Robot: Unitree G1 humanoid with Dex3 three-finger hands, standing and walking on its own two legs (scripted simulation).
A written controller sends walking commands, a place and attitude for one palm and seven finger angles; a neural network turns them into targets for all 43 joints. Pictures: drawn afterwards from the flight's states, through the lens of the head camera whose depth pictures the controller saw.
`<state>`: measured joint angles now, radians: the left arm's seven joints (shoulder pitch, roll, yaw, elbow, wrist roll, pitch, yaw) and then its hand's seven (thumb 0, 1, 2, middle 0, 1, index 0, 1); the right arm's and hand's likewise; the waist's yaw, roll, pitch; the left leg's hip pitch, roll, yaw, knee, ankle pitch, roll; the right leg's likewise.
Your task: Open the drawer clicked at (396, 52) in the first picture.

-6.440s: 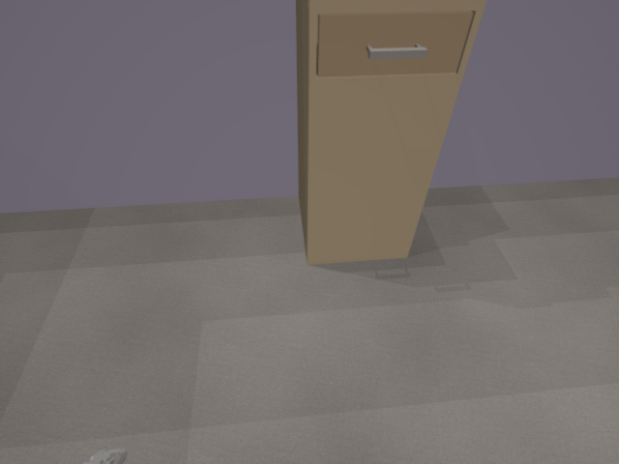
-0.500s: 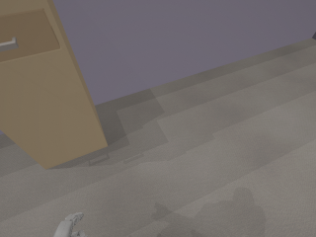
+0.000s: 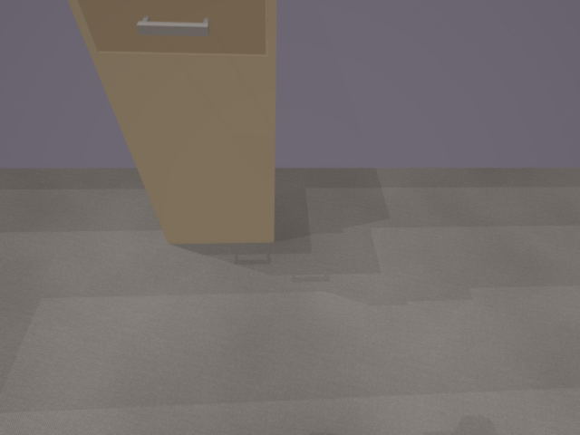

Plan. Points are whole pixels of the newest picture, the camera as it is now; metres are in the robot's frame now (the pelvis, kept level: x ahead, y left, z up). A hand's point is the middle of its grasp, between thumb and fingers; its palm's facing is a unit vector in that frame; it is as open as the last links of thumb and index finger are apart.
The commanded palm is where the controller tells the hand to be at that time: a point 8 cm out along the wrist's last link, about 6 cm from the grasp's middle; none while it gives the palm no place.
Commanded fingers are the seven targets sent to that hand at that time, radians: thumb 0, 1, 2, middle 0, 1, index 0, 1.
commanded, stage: turn to face it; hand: left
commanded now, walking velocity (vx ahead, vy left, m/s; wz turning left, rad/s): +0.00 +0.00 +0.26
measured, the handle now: (175, 25) +0.85 +0.33 +0.13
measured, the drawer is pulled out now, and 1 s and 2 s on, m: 0.00 0.00 0.00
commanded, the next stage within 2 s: take the last steps up to it in 0.14 s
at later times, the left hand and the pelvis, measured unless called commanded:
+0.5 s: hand out of the picture +0.03 +0.19 -0.15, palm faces +0.11 -0.96 -0.24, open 7.4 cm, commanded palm none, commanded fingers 0.00 0.90 0.90 -0.20 -0.30 -0.20 -0.30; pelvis -0.01 +0.00 +0.01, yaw +5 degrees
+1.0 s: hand out of the picture -0.05 +0.17 -0.16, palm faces +0.29 -0.95 -0.12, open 7.4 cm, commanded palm none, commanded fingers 0.00 0.90 0.90 -0.20 -0.30 -0.20 -0.30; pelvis +0.11 +0.07 +0.00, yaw +9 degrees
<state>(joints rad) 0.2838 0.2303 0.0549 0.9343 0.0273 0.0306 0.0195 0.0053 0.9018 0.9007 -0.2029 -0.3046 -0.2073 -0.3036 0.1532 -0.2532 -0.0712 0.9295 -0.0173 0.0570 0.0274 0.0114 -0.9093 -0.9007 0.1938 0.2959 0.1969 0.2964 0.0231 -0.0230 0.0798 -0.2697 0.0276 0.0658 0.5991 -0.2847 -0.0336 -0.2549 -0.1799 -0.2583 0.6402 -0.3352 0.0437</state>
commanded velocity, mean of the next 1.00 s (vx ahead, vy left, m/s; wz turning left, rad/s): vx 0.23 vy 0.01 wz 0.09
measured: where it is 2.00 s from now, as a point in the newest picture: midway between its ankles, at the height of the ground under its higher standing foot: (260, 377)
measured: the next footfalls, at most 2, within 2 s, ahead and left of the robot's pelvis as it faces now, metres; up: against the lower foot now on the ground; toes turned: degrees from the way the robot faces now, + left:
right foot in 0.48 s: +0.02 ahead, -0.10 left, +0.00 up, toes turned +0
left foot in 0.98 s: +0.21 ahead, +0.20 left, +0.00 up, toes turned +17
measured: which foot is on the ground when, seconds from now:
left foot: down 0.00-0.48, up 0.50-0.96, down 0.98-1.00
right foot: down 0.00-0.00, up 0.02-0.46, down 0.48-0.98, up 1.00-1.00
